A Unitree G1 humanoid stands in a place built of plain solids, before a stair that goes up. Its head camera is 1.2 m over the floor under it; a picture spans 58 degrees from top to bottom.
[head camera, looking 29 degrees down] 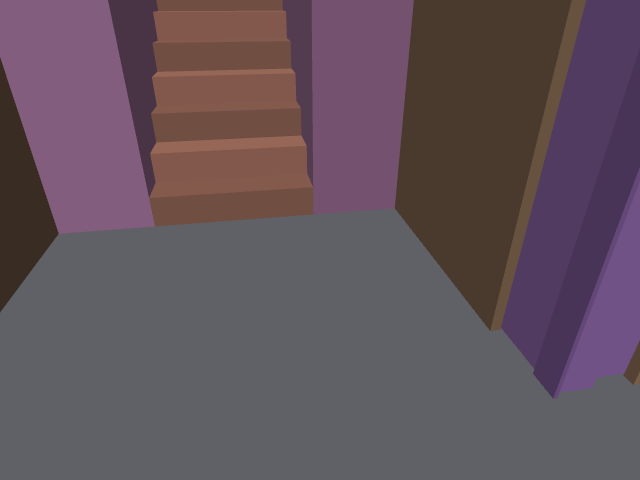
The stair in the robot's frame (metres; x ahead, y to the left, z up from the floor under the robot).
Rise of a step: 0.19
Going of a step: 0.25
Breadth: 0.99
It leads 10 degrees to the left of straight ahead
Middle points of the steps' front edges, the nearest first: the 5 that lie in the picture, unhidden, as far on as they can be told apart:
2.42 0.52 0.19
2.66 0.56 0.38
2.91 0.61 0.56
3.15 0.65 0.75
3.40 0.69 0.94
